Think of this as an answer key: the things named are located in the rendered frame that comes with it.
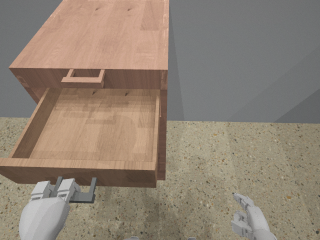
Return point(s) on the drawer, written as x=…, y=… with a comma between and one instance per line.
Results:
x=84, y=133

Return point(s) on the robot left hand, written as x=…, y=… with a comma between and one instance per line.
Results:
x=43, y=218

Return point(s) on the handle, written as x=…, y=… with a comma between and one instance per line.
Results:
x=77, y=197
x=82, y=82

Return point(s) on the robot right hand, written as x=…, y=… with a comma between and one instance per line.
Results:
x=245, y=224

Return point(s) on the cabinet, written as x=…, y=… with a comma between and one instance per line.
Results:
x=125, y=42

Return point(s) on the right robot forearm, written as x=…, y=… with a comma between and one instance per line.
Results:
x=263, y=235

